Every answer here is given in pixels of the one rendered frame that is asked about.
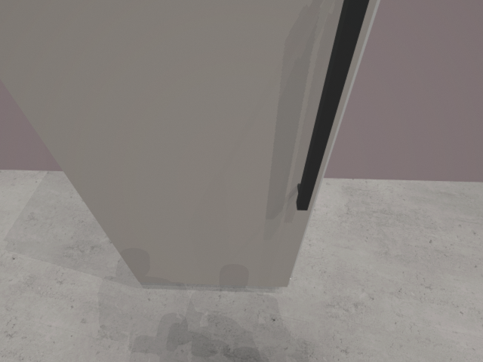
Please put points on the handle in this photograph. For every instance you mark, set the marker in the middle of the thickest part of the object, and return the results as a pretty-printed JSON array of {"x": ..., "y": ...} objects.
[{"x": 349, "y": 27}]

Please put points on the fridge door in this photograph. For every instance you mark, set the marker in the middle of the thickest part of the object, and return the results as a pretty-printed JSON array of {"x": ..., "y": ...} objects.
[{"x": 184, "y": 125}]

